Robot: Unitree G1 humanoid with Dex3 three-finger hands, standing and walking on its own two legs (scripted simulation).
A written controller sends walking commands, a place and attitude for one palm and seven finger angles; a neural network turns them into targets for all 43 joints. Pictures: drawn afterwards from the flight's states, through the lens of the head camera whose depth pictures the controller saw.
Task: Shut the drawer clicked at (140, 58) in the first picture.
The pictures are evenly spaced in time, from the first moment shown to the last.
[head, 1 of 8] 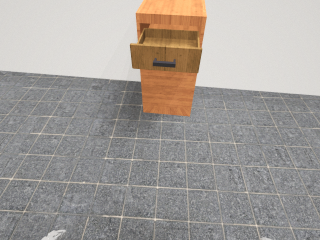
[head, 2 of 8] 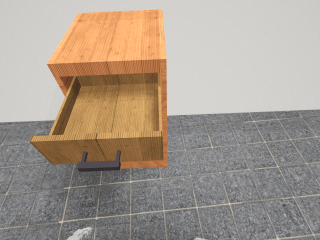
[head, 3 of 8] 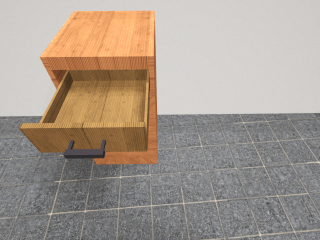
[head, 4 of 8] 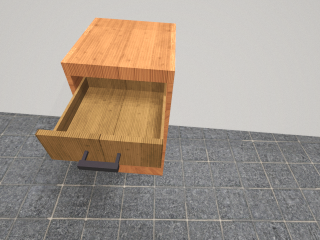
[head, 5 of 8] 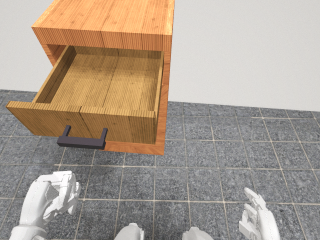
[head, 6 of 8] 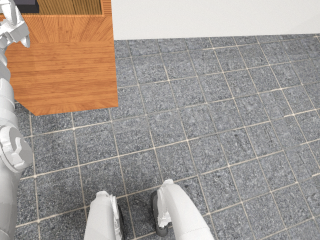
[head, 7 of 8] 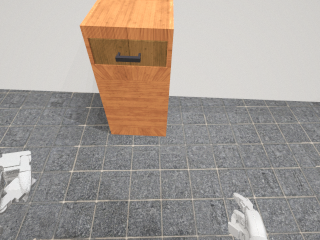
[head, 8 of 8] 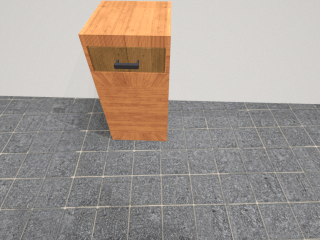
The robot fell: no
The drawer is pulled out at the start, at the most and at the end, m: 0.29 0.29 0.00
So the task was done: yes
